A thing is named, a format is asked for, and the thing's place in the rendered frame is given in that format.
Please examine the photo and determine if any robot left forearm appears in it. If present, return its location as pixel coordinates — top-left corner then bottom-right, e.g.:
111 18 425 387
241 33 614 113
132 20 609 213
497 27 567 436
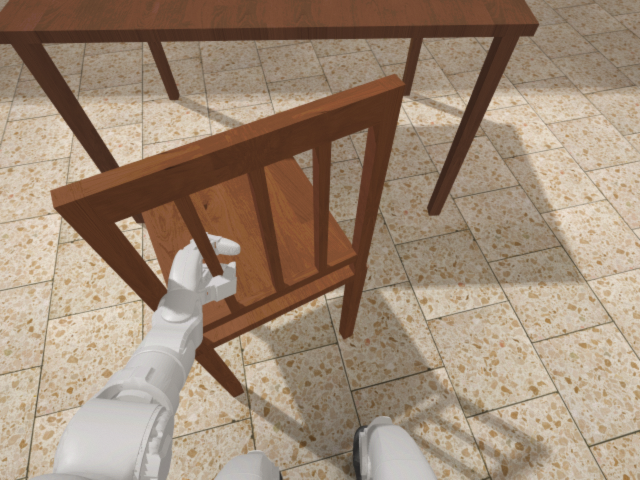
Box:
53 289 203 473

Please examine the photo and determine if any right robot thigh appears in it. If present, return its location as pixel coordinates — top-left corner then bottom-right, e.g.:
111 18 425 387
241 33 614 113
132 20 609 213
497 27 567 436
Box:
359 424 438 480

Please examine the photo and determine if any table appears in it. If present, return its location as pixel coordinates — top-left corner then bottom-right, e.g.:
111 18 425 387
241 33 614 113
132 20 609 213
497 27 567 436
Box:
0 0 539 223

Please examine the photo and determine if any robot left upper arm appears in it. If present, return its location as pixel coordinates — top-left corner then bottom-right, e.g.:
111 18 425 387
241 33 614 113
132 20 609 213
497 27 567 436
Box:
29 398 174 480

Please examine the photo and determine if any left robot thigh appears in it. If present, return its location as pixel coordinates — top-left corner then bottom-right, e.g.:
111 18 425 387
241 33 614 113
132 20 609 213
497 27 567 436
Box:
214 454 280 480

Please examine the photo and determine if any left robot hand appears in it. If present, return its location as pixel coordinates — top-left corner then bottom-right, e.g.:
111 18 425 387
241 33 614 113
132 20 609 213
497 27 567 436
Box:
167 232 240 305

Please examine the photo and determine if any chair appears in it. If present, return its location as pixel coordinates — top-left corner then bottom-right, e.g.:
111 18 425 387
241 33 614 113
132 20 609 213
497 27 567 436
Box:
50 74 406 398

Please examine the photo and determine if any robot thigh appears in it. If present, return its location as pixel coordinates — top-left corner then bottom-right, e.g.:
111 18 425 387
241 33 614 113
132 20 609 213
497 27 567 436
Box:
359 424 438 480
214 454 280 480

